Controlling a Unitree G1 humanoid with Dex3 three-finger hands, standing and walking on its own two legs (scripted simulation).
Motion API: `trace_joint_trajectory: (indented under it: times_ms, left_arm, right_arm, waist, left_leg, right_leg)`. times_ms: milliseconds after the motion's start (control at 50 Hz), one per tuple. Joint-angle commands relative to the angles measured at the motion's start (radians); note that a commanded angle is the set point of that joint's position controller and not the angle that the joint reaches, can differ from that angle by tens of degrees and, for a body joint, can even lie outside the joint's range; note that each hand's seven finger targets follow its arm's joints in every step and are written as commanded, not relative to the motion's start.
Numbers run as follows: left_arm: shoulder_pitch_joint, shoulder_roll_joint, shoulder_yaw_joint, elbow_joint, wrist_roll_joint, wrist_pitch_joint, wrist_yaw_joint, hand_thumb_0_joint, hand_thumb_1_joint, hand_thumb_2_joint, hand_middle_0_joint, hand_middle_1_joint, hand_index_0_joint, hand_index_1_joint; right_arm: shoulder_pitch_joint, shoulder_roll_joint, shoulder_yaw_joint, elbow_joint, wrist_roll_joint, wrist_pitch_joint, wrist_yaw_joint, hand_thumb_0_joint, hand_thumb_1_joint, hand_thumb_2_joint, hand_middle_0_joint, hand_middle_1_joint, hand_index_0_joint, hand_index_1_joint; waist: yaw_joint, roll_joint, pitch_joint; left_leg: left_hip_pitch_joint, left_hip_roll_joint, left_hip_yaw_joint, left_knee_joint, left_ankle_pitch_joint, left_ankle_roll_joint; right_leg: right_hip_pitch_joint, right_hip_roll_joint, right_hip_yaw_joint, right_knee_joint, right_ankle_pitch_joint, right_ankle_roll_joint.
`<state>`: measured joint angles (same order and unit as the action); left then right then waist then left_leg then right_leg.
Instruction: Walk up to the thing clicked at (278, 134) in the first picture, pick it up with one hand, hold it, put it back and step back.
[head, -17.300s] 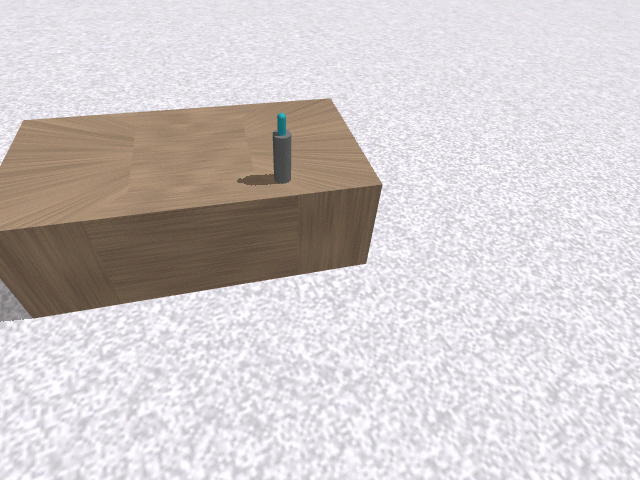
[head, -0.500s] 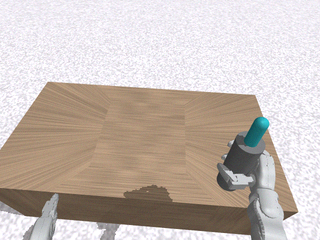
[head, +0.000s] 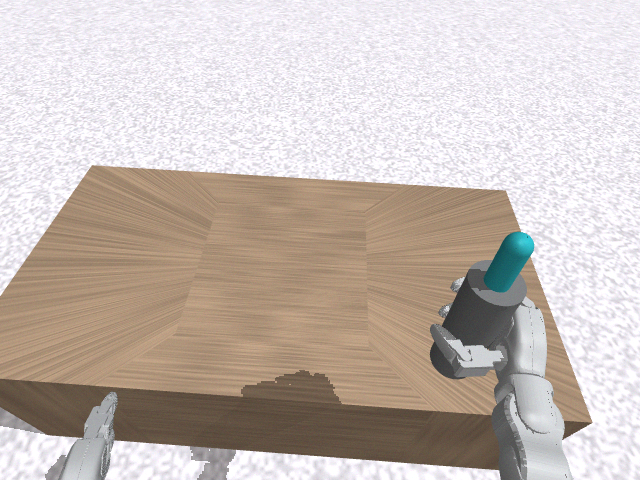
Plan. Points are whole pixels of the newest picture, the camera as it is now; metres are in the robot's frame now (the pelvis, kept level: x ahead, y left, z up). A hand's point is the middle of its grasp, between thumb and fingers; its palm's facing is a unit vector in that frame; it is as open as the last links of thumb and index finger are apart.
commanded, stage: hold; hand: right
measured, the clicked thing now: (480, 309) +0.33 -0.17 +0.09
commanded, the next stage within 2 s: crouch in 1.20 s
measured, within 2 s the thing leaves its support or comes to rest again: neither
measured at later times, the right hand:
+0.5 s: hand (465, 326) +0.33 -0.17 +0.05, palm faces +0.14 +0.99 +0.00, open 8.5 cm
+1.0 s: hand (468, 328) +0.32 -0.17 +0.05, palm faces +0.13 +0.99 +0.00, open 8.5 cm
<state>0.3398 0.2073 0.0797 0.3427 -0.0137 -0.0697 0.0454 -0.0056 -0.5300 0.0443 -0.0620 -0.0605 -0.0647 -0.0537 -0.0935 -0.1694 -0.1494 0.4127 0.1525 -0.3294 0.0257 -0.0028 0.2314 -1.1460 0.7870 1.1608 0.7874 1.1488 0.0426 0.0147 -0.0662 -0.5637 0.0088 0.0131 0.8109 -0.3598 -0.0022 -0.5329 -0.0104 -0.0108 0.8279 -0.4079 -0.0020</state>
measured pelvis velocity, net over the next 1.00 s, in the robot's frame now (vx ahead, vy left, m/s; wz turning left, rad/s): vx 0.00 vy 0.00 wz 0.00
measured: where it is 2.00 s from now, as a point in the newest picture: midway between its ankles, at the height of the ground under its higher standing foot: outside the picture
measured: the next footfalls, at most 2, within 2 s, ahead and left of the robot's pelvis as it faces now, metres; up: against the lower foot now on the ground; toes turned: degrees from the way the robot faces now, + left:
none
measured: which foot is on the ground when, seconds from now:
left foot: down 0.00-1.00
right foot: down 0.00-1.00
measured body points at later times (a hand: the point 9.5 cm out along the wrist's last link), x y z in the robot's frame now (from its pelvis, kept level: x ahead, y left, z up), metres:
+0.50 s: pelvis +0.00 +0.00 +0.00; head +0.03 +0.00 +0.45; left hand +0.16 +0.27 -0.05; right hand +0.31 -0.22 +0.05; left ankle +0.03 +0.12 -0.70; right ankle +0.01 -0.12 -0.70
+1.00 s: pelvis +0.00 +0.00 +0.00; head +0.03 -0.01 +0.45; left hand +0.16 +0.26 -0.05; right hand +0.31 -0.22 +0.05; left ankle +0.03 +0.12 -0.70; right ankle +0.01 -0.12 -0.70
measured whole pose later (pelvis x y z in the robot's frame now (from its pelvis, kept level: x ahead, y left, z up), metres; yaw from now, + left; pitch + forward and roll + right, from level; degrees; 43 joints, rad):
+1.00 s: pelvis +0.00 +0.00 +0.00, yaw +0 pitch +7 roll +0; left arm 0.33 0.21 0.08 0.33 -0.02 -0.07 0.05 -0.01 -0.53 0.05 -0.06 -0.06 -0.06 -0.05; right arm -0.08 -0.18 -0.14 0.40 0.15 -0.35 0.02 0.00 0.23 -1.15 0.79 1.16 0.79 1.15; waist 0.04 0.02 -0.07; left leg -0.57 0.01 0.02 0.82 -0.37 0.00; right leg -0.54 -0.01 -0.01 0.84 -0.41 0.00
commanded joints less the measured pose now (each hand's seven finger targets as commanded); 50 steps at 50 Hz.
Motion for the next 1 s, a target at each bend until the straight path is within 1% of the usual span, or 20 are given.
trace_joint_trajectory:
  times_ms: [0, 80, 160, 220, 280, 340, 380, 420, 480, 520, 580, 620, 700, 740, 780, 820, 840, 880, 960, 980]
  left_arm:
    - [-0.071, 0.156, 0.077, -0.191, 0.003, -0.051, 0.013, 0.000, -0.543, 0.045, -0.051, -0.055, -0.054, -0.052]
    - [-0.051, 0.147, 0.081, -0.169, 0.001, -0.052, 0.017, 0.000, -0.540, 0.043, -0.052, -0.057, -0.057, -0.052]
    - [-0.076, 0.107, 0.032, -0.204, 0.001, -0.059, 0.013, 0.000, -0.547, 0.047, -0.052, -0.054, -0.053, -0.053]
    - [-0.041, 0.141, 0.060, -0.172, 0.002, -0.055, 0.017, 0.000, -0.545, 0.045, -0.053, -0.056, -0.056, -0.052]
    - [0.015, 0.161, 0.093, -0.133, 0.005, -0.051, 0.017, 0.000, -0.546, 0.045, -0.054, -0.057, -0.057, -0.054]
    - [-0.071, 0.132, 0.067, -0.172, 0.003, -0.059, 0.011, 0.000, -0.545, 0.046, -0.052, -0.056, -0.054, -0.054]
    - [-0.099, 0.176, 0.100, -0.208, 0.002, -0.061, 0.020, 0.000, -0.549, 0.049, -0.053, -0.055, -0.054, -0.054]
    - [-0.054, 0.137, 0.067, -0.158, 0.002, -0.054, 0.019, 0.000, -0.549, 0.049, -0.052, -0.055, -0.054, -0.053]
    - [-0.061, 0.155, 0.080, -0.197, 0.001, -0.056, 0.023, 0.000, -0.544, 0.046, -0.051, -0.055, -0.054, -0.052]
    - [-0.026, 0.117, 0.038, -0.176, 0.000, -0.055, 0.016, 0.000, -0.543, 0.045, -0.050, -0.054, -0.053, -0.051]
    - [-0.065, 0.106, 0.033, -0.159, -0.001, -0.049, 0.007, 0.000, -0.546, 0.045, -0.051, -0.054, -0.053, -0.051]
    - [-0.073, 0.170, 0.094, -0.194, 0.006, -0.052, 0.013, 0.000, -0.542, 0.041, -0.052, -0.054, -0.056, -0.050]
    - [-0.049, 0.144, 0.076, -0.193, 0.003, -0.048, 0.013, 0.000, -0.545, 0.046, -0.052, -0.056, -0.056, -0.052]
    - [-0.065, 0.165, 0.098, -0.222, 0.002, -0.053, 0.018, 0.000, -0.546, 0.049, -0.052, -0.057, -0.054, -0.054]
    - [-0.028, 0.133, 0.068, -0.188, 0.002, -0.047, 0.017, 0.000, -0.543, 0.047, -0.053, -0.058, -0.057, -0.054]
    - [-0.023, 0.100, 0.046, -0.148, 0.001, -0.043, 0.013, 0.000, -0.548, 0.051, -0.052, -0.056, -0.054, -0.054]
    - [-0.046, 0.110, 0.050, -0.154, 0.003, -0.044, 0.013, 0.000, -0.550, 0.051, -0.052, -0.056, -0.054, -0.054]
    - [-0.089, 0.149, 0.076, -0.222, 0.003, -0.054, 0.020, 0.000, -0.551, 0.050, -0.052, -0.054, -0.053, -0.054]
    - [-0.029, 0.118, 0.049, -0.175, -0.001, -0.048, 0.013, 0.000, -0.545, 0.044, -0.052, -0.055, -0.055, -0.052]
    - [-0.038, 0.152, 0.079, -0.193, -0.001, -0.047, 0.014, 0.000, -0.550, 0.048, -0.052, -0.054, -0.053, -0.053]
  right_arm:
    - [-0.281, -0.152, -0.078, -0.246, 0.013, -0.094, -0.010, 0.000, -0.342, -1.358, 1.341, 1.472, 1.381, 1.472]
    - [-0.306, -0.123, -0.046, -0.241, 0.017, -0.100, -0.002, 0.000, -0.350, -1.372, 1.348, 1.484, 1.388, 1.484]
    - [-0.317, -0.110, -0.023, -0.251, 0.013, -0.107, 0.004, 0.000, -0.365, -1.362, 1.347, 1.474, 1.385, 1.474]
    - [-0.314, -0.155, -0.061, -0.267, 0.011, -0.108, 0.000, 0.000, -0.369, -1.367, 1.347, 1.476, 1.385, 1.476]
    - [-0.270, -0.119, -0.029, -0.287, 0.017, -0.097, 0.002, 0.000, -0.391, -1.368, 1.351, 1.475, 1.388, 1.475]
    - [-0.341, -0.123, -0.037, -0.294, 0.016, -0.103, -0.003, 0.000, -0.391, -1.379, 1.367, 1.492, 1.404, 1.492]
    - [-0.348, -0.141, -0.057, -0.271, 0.015, -0.107, -0.009, 0.000, -0.382, -1.366, 1.351, 1.476, 1.389, 1.476]
    - [-0.337, -0.162, -0.077, -0.267, 0.015, -0.106, -0.010, 0.000, -0.393, -1.349, 1.345, 1.460, 1.380, 1.460]
    - [-0.306, -0.123, -0.040, -0.267, 0.021, -0.106, 0.000, 0.000, -0.364, -1.337, 1.331, 1.449, 1.366, 1.449]
    - [-0.247, -0.086, -0.003, -0.222, 0.016, -0.094, 0.009, 0.000, -0.358, -1.348, 1.340, 1.462, 1.377, 1.462]
    - [-0.247, -0.123, -0.042, -0.180, 0.013, -0.099, 0.013, 0.000, -0.345, -1.335, 1.323, 1.447, 1.361, 1.447]
    - [-0.300, -0.140, -0.058, -0.242, 0.013, -0.112, 0.006, 0.000, -0.348, -1.359, 1.336, 1.470, 1.375, 1.469]
    - [-0.282, -0.147, -0.071, -0.291, 0.019, -0.122, -0.008, 0.000, -0.400, -1.331, 1.332, 1.440, 1.365, 1.440]
    - [-0.287, -0.133, -0.054, -0.303, 0.016, -0.125, -0.011, 0.000, -0.374, -1.339, 1.330, 1.448, 1.365, 1.448]
    - [-0.295, -0.153, -0.067, -0.307, 0.014, -0.126, -0.014, 0.000, -0.355, -1.352, 1.332, 1.460, 1.370, 1.460]
    - [-0.253, -0.103, -0.024, -0.234, 0.011, -0.119, -0.003, 0.000, -0.340, -1.336, 1.319, 1.445, 1.356, 1.445]
    - [-0.281, -0.131, -0.044, -0.277, 0.010, -0.124, -0.003, 0.000, -0.330, -1.336, 1.313, 1.444, 1.352, 1.444]
    - [-0.323, -0.108, -0.003, -0.325, 0.008, -0.121, 0.001, 0.000, -0.356, -1.336, 1.321, 1.444, 1.358, 1.444]
    - [-0.270, -0.112, -0.024, -0.269, 0.013, -0.100, 0.001, 0.000, -0.371, -1.341, 1.335, 1.452, 1.370, 1.452]
    - [-0.267, -0.123, -0.028, -0.279, 0.014, -0.097, 0.001, 0.000, -0.350, -1.339, 1.326, 1.450, 1.363, 1.450]
  waist:
    - [-0.014, -0.002, -0.255]
    - [0.007, -0.012, -0.259]
    - [0.004, -0.018, -0.258]
    - [-0.002, -0.049, -0.259]
    - [0.013, -0.042, -0.247]
    - [0.008, -0.044, -0.244]
    - [0.020, 0.021, -0.261]
    - [0.000, -0.001, -0.228]
    - [0.011, 0.029, -0.266]
    - [0.004, -0.003, -0.249]
    - [-0.009, -0.027, -0.201]
    - [0.005, -0.039, -0.272]
    - [-0.006, -0.008, -0.264]
    - [0.005, 0.017, -0.298]
    - [0.003, -0.014, -0.265]
    - [0.010, -0.008, -0.210]
    - [-0.001, -0.028, -0.226]
    - [0.021, -0.029, -0.269]
    - [0.000, -0.043, -0.235]
    - [0.005, -0.041, -0.267]
  left_leg:
    - [0.160, -0.009, 0.007, -0.112, 0.192, 0.005]
    - [0.143, -0.008, -0.001, -0.110, 0.212, 0.006]
    - [0.133, -0.009, 0.003, -0.111, 0.193, 0.007]
    - [0.131, -0.007, -0.001, -0.109, 0.192, 0.008]
    - [0.140, -0.007, 0.002, -0.111, 0.230, 0.006]
    - [0.115, -0.008, 0.005, -0.104, 0.209, 0.008]
    - [0.130, -0.011, 0.006, -0.110, 0.198, 0.002]
    - [0.143, 0.000, -0.009, -0.129, 0.166, 0.001]
    - [0.165, 0.000, -0.015, -0.132, 0.186, -0.002]
    - [0.154, -0.005, -0.002, -0.115, 0.221, 0.003]
    - [0.122, -0.002, -0.003, -0.108, 0.186, 0.006]
    - [0.127, -0.006, -0.002, -0.100, 0.201, 0.008]
    - [0.171, 0.006, -0.021, -0.122, 0.211, 0.000]
    - [0.173, -0.004, -0.010, -0.115, 0.227, -0.001]
    - [0.151, -0.004, -0.008, -0.106, 0.233, 0.002]
    - [0.123, -0.001, -0.010, -0.109, 0.213, 0.002]
    - [0.120, -0.001, -0.010, -0.105, 0.197, 0.004]
    - [0.121, -0.006, -0.005, -0.111, 0.178, 0.006]
    - [0.118, -0.010, 0.012, -0.100, 0.185, 0.008]
    - [0.138, -0.009, 0.010, -0.100, 0.208, 0.007]
  right_leg:
    - [0.086, 0.008, 0.021, -0.140, 0.179, -0.009]
    - [0.100, 0.010, 0.012, -0.129, 0.193, -0.012]
    - [0.098, 0.008, 0.015, -0.136, 0.178, -0.011]
    - [0.107, 0.010, 0.012, -0.140, 0.176, -0.007]
    - [0.115, 0.013, 0.008, -0.135, 0.210, -0.009]
    - [0.099, 0.006, 0.016, -0.133, 0.197, -0.008]
    - [0.102, 0.003, 0.022, -0.132, 0.176, -0.014]
    - [0.074, 0.012, 0.009, -0.127, 0.138, -0.017]
    - [0.098, 0.013, 0.007, -0.126, 0.160, -0.017]
    - [0.101, 0.013, 0.007, -0.132, 0.199, -0.012]
    - [0.053, 0.013, 0.006, -0.135, 0.171, -0.011]
    - [0.098, 0.009, 0.012, -0.127, 0.188, -0.008]
    - [0.083, 0.023, -0.001, -0.109, 0.181, -0.015]
    - [0.106, 0.016, 0.006, -0.115, 0.194, -0.018]
    - [0.096, 0.016, 0.005, -0.115, 0.203, -0.015]
    - [0.064, 0.017, 0.003, -0.112, 0.183, -0.016]
    - [0.061, 0.013, 0.006, -0.115, 0.171, -0.014]
    - [0.114, 0.007, 0.011, -0.128, 0.155, -0.012]
    - [0.092, 0.004, 0.022, -0.145, 0.178, -0.003]
    - [0.112, 0.005, 0.020, -0.140, 0.202, -0.003]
